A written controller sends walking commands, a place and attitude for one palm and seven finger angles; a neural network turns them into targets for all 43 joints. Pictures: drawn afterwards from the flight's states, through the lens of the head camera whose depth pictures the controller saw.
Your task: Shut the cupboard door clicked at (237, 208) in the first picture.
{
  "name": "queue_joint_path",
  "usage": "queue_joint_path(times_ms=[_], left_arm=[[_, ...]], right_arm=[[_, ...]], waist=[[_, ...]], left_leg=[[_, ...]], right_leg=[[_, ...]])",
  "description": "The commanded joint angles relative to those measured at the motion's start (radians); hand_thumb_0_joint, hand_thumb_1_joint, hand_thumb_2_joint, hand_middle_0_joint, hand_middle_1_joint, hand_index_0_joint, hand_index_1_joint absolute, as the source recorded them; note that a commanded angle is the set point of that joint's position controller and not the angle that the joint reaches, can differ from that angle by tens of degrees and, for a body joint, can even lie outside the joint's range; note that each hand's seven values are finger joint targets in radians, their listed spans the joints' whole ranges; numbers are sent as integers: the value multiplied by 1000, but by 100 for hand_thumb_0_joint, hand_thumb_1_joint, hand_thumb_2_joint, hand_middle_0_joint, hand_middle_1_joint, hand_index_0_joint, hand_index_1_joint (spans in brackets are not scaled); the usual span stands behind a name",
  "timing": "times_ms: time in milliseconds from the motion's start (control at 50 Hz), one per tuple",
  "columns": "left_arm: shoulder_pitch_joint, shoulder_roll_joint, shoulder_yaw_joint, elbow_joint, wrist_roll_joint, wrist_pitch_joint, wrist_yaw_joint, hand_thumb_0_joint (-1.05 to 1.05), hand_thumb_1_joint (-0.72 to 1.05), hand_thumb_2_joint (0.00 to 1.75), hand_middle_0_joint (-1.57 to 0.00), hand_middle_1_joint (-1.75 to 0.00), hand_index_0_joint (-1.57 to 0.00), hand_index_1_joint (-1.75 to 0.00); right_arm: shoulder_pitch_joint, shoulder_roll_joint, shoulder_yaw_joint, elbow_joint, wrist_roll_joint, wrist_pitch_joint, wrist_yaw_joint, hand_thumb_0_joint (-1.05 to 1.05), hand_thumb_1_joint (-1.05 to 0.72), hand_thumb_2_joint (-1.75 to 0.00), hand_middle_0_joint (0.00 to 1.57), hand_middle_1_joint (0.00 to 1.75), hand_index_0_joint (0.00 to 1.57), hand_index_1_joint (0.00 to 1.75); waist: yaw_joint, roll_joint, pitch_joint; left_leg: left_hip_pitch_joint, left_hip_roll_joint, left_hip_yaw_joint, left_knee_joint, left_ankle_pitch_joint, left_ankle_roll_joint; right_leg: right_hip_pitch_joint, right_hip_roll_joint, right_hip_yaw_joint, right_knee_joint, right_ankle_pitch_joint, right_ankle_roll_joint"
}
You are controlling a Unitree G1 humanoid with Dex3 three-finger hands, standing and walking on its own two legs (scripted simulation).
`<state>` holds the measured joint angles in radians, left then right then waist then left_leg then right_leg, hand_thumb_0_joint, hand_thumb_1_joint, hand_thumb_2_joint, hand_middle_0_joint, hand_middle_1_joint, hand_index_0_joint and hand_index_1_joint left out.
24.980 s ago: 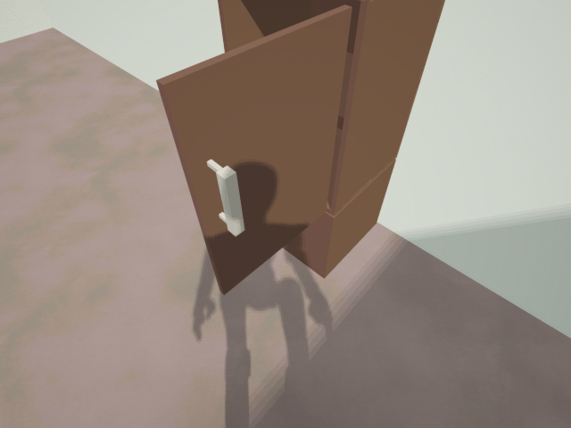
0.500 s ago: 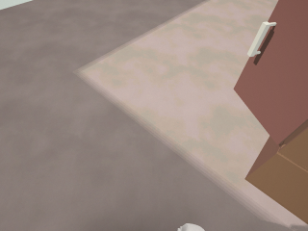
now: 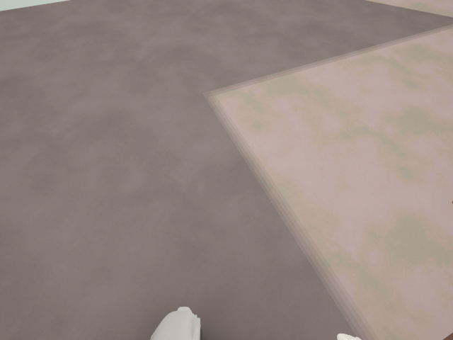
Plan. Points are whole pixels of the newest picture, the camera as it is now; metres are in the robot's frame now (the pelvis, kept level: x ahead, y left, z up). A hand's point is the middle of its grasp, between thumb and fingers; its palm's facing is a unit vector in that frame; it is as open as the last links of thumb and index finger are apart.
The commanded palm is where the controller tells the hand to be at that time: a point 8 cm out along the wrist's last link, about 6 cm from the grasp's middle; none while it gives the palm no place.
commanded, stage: walk to a spot facing it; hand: left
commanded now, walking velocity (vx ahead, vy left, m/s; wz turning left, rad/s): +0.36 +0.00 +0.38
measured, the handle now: out of the picture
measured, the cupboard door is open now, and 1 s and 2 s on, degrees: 59 59 59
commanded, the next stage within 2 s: turn to face it in 0.82 s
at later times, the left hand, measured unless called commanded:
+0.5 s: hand (135, 250) +0.30 +0.24 -0.15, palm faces +0.09 -0.98 -0.19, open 7.4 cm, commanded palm none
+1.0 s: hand (158, 228) +0.36 +0.21 -0.17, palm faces +0.31 -0.93 -0.21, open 7.2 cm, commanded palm none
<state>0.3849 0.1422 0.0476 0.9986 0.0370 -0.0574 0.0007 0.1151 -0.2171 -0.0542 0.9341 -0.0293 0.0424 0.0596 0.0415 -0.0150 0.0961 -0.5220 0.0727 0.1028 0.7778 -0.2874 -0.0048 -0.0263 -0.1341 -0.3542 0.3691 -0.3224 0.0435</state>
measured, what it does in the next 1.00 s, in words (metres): walks ahead, turning left: left foot, then right foot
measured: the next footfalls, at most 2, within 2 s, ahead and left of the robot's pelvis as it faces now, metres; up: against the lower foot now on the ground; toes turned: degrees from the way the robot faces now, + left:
left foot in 0.08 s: +0.16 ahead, +0.12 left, +0.00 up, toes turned +10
right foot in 0.64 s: +0.40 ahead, -0.08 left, +0.00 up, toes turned +0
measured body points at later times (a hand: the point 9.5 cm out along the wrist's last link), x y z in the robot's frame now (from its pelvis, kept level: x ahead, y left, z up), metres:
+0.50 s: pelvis +0.19 +0.04 +0.00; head +0.21 +0.05 +0.45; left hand +0.29 +0.29 -0.14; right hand +0.16 -0.20 -0.14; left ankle +0.12 +0.12 -0.74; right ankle +0.32 -0.10 -0.69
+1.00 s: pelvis +0.40 +0.03 +0.00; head +0.44 +0.04 +0.45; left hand +0.35 +0.26 -0.16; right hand +0.54 -0.19 -0.15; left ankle +0.48 +0.17 -0.70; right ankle +0.36 -0.08 -0.74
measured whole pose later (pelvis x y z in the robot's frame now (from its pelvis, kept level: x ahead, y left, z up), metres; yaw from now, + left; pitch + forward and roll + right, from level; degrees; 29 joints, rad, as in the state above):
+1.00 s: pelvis +0.40 +0.03 +0.00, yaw +16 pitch +0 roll -1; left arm 0.30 0.17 0.05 1.03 0.03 -0.06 0.02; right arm 0.16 -0.19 -0.05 0.99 -0.02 0.00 0.02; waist 0.00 0.00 0.08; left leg -0.57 0.08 0.09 0.79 -0.21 0.00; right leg -0.06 -0.05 -0.27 0.39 -0.32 -0.01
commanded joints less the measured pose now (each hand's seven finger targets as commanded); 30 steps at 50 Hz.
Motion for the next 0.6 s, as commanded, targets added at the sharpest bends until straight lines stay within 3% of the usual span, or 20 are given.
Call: queue_joint_path(times_ms=[0, 20, 40, 60, 80, 100, 120, 140, 160, 180, 200, 280, 340, 440, 520, 540, 560, 580], left_arm=[[55, 226, 58, -29, -4, -18, 8, 0, 90, 90, -20, -30, -20, -30], [27, 238, 61, -33, -12, -16, 6, 0, 90, 90, -20, -30, -20, -30], [19, 224, 56, -42, -17, -13, 0, 0, 90, 90, -20, -30, -20, -30], [25, 165, 49, -75, -26, -7, -15, 0, 90, 90, -20, -30, -20, -30], [-81, 164, 34, -138, -19, -1, -15, 0, 90, 90, -20, -30, -20, -30], [-188, 168, 32, -174, -19, 3, -9, 0, 90, 90, -20, -30, -20, -30], [-173, 145, 38, -157, -14, 2, -5, 0, 90, 90, -20, -30, -20, -30], [-134, 122, 41, -120, -9, 12, -5, 0, 90, 90, -20, -30, -20, -30], [-99, 123, 42, -88, -3, 25, -9, 0, 90, 90, -20, -30, -20, -30], [-66, 105, 40, -66, 0, 34, -14, 0, 90, 90, -20, -30, -20, -30], [-37, 97, 38, -52, -1, 38, -18, 0, 90, 90, -20, -30, -20, -30], [-108, 101, 41, -72, -6, 52, -22, 0, 90, 90, -20, -30, -20, -30], [-202, 104, 36, -101, -7, 50, -29, 0, 90, 90, -20, -30, -20, -30], [-341, 105, 24, -142, -13, 39, -33, 0, 90, 90, -20, -30, -20, -30], [-376, 112, 24, -155, -14, 27, -33, 0, 90, 90, -20, -30, -20, -30], [-356, 116, 26, -149, -15, 25, -32, 0, 90, 90, -20, -30, -20, -30], [-295, 126, 29, -132, -14, 18, -31, 0, 90, 90, -20, -30, -20, -30], [-164, 149, 37, -89, -13, 9, -28, 0, 90, 90, -20, -30, -20, -30]], right_arm=[[-52, -35, -4, -108, 0, -61, -1, 0, -90, -90, 20, 30, 20, 30], [52, -60, -11, -78, -5, -65, -7, 0, -90, -90, 20, 30, 20, 30], [196, -121, -27, -37, -8, -69, -17, 0, -90, -90, 20, 30, 20, 30], [322, -252, -63, -11, -16, -74, -33, 0, -90, -90, 20, 30, 20, 30], [409, -301, -75, 15, -1, -69, -54, 0, -90, -90, 20, 30, 20, 30], [400, -286, -67, 24, 5, -64, -67, 0, -90, -90, 20, 30, 20, 30], [317, -246, -48, 8, 2, -74, -67, 0, -90, -90, 20, 30, 20, 30], [217, -192, -32, -22, 2, -80, -72, 0, -90, -90, 20, 30, 20, 30], [163, -143, -18, -32, 3, -85, -73, 0, -90, -90, 20, 30, 20, 30], [147, -119, -8, -26, 4, -93, -76, 0, -90, -90, 20, 30, 20, 30], [150, -110, -6, -14, 6, -100, -79, 0, -90, -90, 20, 30, 20, 30], [196, -84, -12, 23, 9, -107, -83, 0, -90, -90, 20, 30, 20, 30], [242, -84, -12, 51, 10, -111, -82, 0, -90, -90, 20, 30, 20, 30], [325, -81, -7, 103, 4, -115, -83, 0, -90, -90, 20, 30, 20, 30], [363, -94, -10, 136, -5, -113, -85, 0, -90, -90, 20, 30, 20, 30], [362, -98, -9, 142, -5, -111, -86, 0, -90, -90, 20, 30, 20, 30], [362, -99, -7, 147, -2, -110, -87, 0, -90, -90, 20, 30, 20, 30], [351, -100, -5, 151, 4, -110, -86, 0, -90, -90, 20, 30, 20, 30]], waist=[[-27, -136, -58], [-84, -100, -108], [-153, 3, -200], [-204, 298, -286], [-239, 309, -304], [-226, 145, -188], [-173, 103, -151], [-126, 148, -102], [-91, 152, -55], [-68, 145, -28], [-51, 150, -53], [-41, 85, -20], [-55, 53, 5], [-86, 98, 24], [-94, 110, 18], [-82, 116, 11], [-52, 92, -17], [8, 45, -82]], left_leg=[[100, -43, 58, -152, -53, 49], [270, -83, 82, -218, -3, 62], [530, -55, 38, -274, 25, 80], [772, 212, -385, -354, -38, 173], [844, 344, -607, -476, 61, 245], [760, 370, -584, -497, 108, 253], [602, 341, -486, -508, 56, 218], [465, 296, -427, -534, -14, 186], [362, 245, -356, -563, -29, 151], [320, 206, -300, -582, -2, 135], [334, 180, -265, -588, 17, 129], [352, 172, -248, -652, 9, 171], [389, 166, -236, -671, 46, 186], [500, 171, -199, -629, 236, 196], [526, 187, -183, -561, 352, 187], [510, 188, -180, -531, 395, 181], [496, 167, -159, -453, 477, 167], [453, 131, -135, -302, 535, 139]], right_leg=[[63, -275, 120, 19, 567, -116], [-1, -235, 53, 157, 599, -91], [-142, -198, 30, 376, 486, -59], [-470, -48, 32, 690, -33, 6], [-675, 20, 179, 871, -278, 5], [-729, -12, 269, 944, -215, -8], [-688, -37, 290, 948, -155, -15], [-649, -61, 317, 917, -91, -11], [-586, -71, 336, 858, -25, -9], [-551, -57, 332, 818, 24, -6], [-538, -42, 328, 798, 69, -3], [-595, -29, 340, 676, 169, 3], [-612, -16, 337, 562, 234, 2], [-613, 10, 317, 372, 248, -18], [-500, 53, 287, 257, 163, -52], [-434, 65, 283, 233, 145, -62], [-331, 92, 263, 187, 148, -71], [-145, 109, 259, 126, 186, -83]])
